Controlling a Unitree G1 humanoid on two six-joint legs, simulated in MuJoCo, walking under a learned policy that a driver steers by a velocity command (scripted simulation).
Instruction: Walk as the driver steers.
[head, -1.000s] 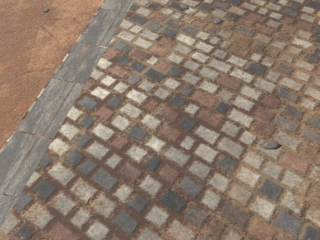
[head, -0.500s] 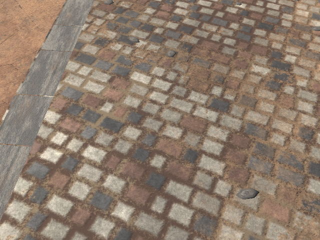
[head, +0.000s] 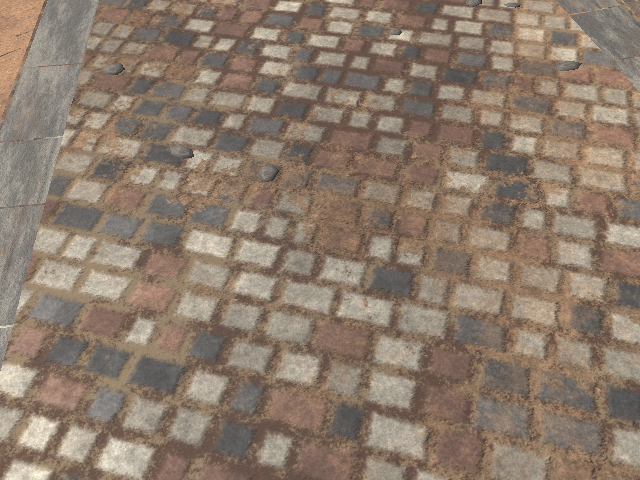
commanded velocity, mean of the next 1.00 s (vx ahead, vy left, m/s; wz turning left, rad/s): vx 0.50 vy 0.00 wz -0.04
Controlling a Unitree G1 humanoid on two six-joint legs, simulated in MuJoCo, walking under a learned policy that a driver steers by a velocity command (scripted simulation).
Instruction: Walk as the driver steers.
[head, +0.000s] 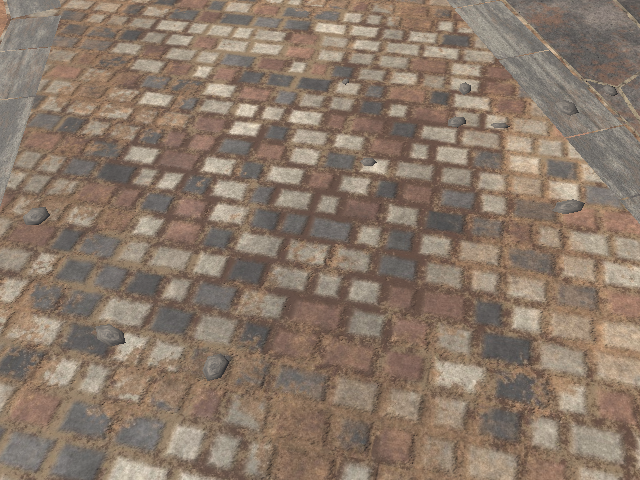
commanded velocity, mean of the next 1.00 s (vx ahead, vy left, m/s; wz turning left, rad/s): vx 0.37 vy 0.00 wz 0.40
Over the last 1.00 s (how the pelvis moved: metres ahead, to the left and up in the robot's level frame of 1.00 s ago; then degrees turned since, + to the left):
0.54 -0.02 0.00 2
